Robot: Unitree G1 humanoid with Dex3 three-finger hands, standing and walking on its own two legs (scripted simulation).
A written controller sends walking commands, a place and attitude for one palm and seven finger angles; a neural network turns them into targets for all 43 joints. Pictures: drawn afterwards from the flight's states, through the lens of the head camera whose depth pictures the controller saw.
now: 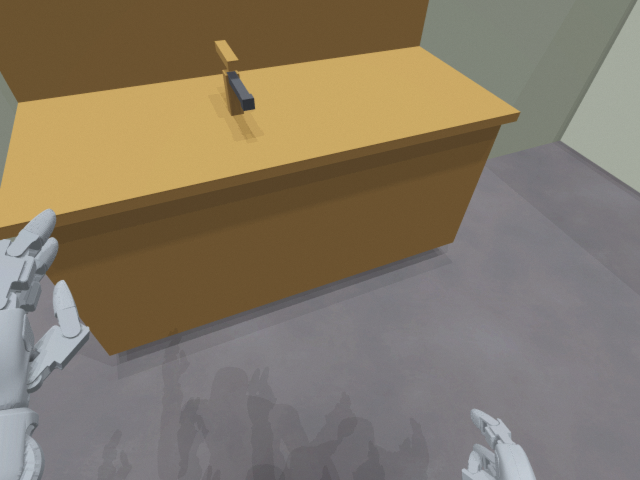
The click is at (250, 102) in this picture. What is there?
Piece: tap's lever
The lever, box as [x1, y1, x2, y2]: [240, 94, 254, 110]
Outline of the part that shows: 240,95 240,101 243,110 254,108 253,97 251,94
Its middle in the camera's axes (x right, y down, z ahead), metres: -0.18 -0.32 +0.92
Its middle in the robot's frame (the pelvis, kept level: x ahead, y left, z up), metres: +0.90 +0.23 +0.03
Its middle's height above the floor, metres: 0.81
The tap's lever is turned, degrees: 0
